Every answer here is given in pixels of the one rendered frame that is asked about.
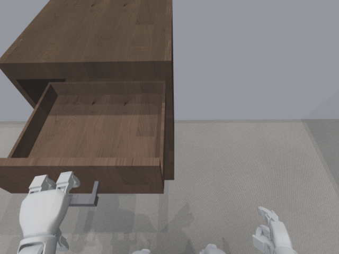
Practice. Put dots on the handle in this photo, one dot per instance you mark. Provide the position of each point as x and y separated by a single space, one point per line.
85 199

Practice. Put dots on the robot left forearm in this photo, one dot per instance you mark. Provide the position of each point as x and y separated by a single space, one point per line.
38 244

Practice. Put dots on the right robot hand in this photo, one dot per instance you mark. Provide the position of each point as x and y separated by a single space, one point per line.
267 239

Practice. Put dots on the left robot hand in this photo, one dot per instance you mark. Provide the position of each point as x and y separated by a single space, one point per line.
46 205

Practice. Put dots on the cabinet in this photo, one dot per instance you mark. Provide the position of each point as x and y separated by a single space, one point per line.
96 40

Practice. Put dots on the drawer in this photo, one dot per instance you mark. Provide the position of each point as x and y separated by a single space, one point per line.
113 132

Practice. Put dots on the robot right shin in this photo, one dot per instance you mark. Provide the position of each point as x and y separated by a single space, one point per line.
211 246

